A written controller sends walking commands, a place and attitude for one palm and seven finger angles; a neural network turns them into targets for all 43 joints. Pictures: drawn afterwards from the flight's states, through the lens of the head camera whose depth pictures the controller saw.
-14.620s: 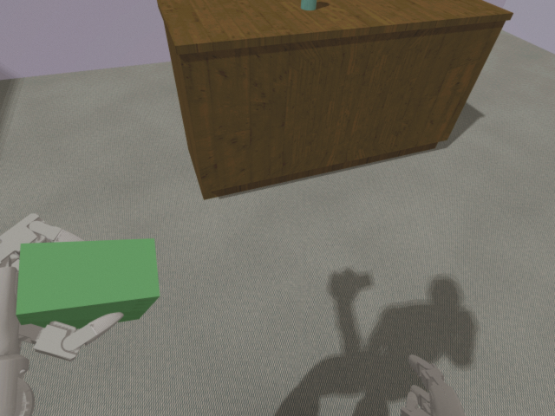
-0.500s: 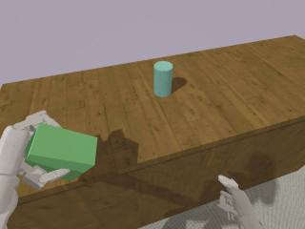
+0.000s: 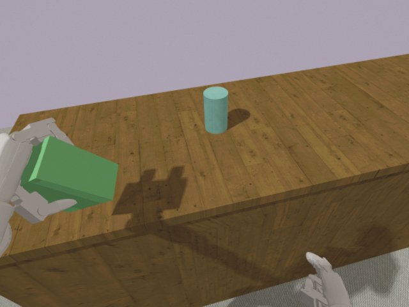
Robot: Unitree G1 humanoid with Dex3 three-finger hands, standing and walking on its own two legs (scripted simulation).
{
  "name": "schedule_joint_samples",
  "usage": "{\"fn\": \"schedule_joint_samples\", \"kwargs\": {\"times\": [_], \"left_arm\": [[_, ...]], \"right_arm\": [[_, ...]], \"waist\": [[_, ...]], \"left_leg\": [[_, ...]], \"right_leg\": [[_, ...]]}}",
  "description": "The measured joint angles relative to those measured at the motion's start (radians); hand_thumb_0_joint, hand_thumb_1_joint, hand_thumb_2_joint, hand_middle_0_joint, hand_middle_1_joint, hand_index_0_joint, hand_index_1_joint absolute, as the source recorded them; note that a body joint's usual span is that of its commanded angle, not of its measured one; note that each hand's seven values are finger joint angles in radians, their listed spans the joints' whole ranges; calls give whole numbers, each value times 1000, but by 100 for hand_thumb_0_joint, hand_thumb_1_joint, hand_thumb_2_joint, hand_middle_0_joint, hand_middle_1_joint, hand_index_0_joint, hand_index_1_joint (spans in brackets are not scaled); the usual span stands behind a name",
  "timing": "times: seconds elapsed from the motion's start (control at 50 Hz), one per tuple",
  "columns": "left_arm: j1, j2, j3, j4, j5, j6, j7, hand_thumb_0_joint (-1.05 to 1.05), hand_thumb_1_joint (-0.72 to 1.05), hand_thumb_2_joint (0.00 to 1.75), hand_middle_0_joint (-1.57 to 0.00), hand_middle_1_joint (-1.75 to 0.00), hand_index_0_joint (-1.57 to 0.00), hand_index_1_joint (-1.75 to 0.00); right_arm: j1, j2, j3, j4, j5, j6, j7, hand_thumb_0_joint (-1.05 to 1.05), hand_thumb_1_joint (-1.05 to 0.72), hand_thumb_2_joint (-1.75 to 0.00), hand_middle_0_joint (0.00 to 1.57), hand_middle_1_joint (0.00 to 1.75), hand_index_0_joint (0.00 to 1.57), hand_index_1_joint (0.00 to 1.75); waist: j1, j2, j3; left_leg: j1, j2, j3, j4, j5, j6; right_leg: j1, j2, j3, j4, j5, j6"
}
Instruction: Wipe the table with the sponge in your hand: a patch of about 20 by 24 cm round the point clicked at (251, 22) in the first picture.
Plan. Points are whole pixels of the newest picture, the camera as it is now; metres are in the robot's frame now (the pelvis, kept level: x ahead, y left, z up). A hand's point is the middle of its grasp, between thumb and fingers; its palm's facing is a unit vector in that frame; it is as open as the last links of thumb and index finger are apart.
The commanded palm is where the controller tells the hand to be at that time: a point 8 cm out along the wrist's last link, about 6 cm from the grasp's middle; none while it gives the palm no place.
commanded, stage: turn the palm down, sponge in hand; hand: left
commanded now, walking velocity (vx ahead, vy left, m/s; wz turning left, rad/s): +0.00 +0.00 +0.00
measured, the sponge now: (72, 182) +0.25 +0.25 +0.18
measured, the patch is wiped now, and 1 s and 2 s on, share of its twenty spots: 0.00 0.00 0.00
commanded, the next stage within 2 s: move the sponge above the wiping area in 1.38 s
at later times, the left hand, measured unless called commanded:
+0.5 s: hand (1, 157) +0.24 +0.34 +0.23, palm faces +0.39 -0.23 -0.89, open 10.0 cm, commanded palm +0.19 +0.32 +0.27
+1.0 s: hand out of the picture +0.23 +0.35 +0.22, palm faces +0.27 -0.13 -0.95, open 10.0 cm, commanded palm +0.17 +0.32 +0.29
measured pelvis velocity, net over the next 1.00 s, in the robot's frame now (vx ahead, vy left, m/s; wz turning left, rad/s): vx -0.02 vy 0.04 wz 0.00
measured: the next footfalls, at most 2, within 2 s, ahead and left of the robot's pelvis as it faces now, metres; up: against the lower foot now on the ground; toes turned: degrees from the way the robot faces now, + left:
none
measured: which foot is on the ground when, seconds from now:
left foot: down 0.00-1.00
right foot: down 0.00-1.00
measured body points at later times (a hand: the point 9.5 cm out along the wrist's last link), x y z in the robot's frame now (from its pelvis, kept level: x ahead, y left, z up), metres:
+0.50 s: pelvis +0.00 +0.03 +0.01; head -0.02 -0.01 +0.46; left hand +0.21 +0.34 +0.28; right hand +0.26 -0.16 -0.05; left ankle +0.04 +0.14 -0.72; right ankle +0.01 -0.07 -0.72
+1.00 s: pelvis -0.02 +0.04 +0.02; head -0.03 +0.00 +0.46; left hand +0.21 +0.35 +0.27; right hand +0.25 -0.13 -0.05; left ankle +0.04 +0.14 -0.72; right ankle +0.01 -0.07 -0.72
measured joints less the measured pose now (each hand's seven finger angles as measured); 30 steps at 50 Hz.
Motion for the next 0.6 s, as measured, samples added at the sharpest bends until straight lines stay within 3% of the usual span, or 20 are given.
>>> {"fn": "schedule_joint_samples", "kwargs": {"times": [0.08, 0.16, 0.2, 0.26, 0.32, 0.36, 0.4, 0.46, 0.54, 0.6], "left_arm": [[-6, 19, 20, 45, 43, 141, 26, 0, -50, 102, -75, -132, -77, -133], [-8, 42, -7, 90, 104, 254, -44, 0, -50, 102, -75, -132, -77, -133], [1, 39, -28, 68, 125, 250, -86, -1, -50, 102, -75, -132, -77, -133], [16, 24, -71, -8, 155, 186, -118, -1, -50, 102, -75, -132, -77, -133], [32, 31, -100, -92, 193, 118, -92, -1, -50, 102, -75, -132, -77, -133], [17, 42, -107, -120, 216, 108, -51, -1, -50, 102, -75, -132, -77, -132], [-20, 45, -102, -110, 229, 139, -11, 0, -50, 102, -75, -132, -77, -132], [-92, 43, -89, -42, 250, 237, 8, 0, -50, 102, -75, -132, -77, -132], [-159, 40, -102, 52, 304, 364, -47, 0, -50, 102, -75, -132, -77, -132], [-172, 14, -162, 50, 358, 407, -108, 0, -50, 102, -75, -132, -77, -132]], "right_arm": [[10, -33, -6, 3, 13, 46, 0, 2, -91, -90, 20, 30, 20, 30], [3, -61, -1, -5, 30, 61, -15, 2, -91, -90, 20, 30, 20, 30], [-4, -63, 0, -12, 32, 50, -23, 2, -91, -90, 20, 30, 20, 30], [-15, -50, 1, -23, 23, 22, -31, 2, -91, -90, 20, 30, 19, 30], [-35, -29, 6, -27, 11, 0, -26, 2, -91, -90, 20, 30, 19, 30], [-49, -17, 9, -29, 8, -1, -19, 2, -91, -90, 20, 30, 19, 30], [-67, -10, 14, -23, 15, 9, -9, 2, -91, -90, 20, 30, 19, 30], [-97, -8, 28, -12, 26, 38, 0, 2, -91, -90, 20, 30, 20, 30], [-125, -13, 54, -13, 46, 62, 0, 1, -91, -90, 20, 30, 20, 30], [-131, -16, 54, -19, 54, 60, -11, 1, -90, -90, 20, 30, 19, 30]], "waist": [[6, 20, -14], [9, 30, 0], [12, 26, 9], [19, 14, 18], [24, 2, 18], [28, 1, 12], [35, 9, 6], [45, 25, -1], [51, 38, 6], [55, 39, 23]], "left_leg": [[15, -7, 10, -7, -8, 6], [26, -17, 15, -19, -5, 17], [27, -21, 16, -24, -2, 21], [28, -21, 15, -29, 2, 24], [33, -19, 17, -36, 4, 26], [38, -20, 18, -41, 6, 28], [45, -23, 21, -50, 11, 31], [56, -31, 27, -72, 25, 38], [64, -45, 28, -106, 51, 49], [67, -55, 25, -124, 69, 57]], "right_leg": [[9, -7, 10, 3, -11, 7], [15, -18, 14, 2, -14, 15], [17, -21, 14, -3, -11, 18], [22, -21, 14, -18, -3, 21], [32, -19, 17, -35, 6, 23], [39, -20, 18, -47, 13, 26], [47, -23, 21, -59, 19, 30], [55, -31, 27, -75, 32, 39], [59, -45, 27, -97, 50, 49], [62, -55, 23, -110, 62, 54]]}}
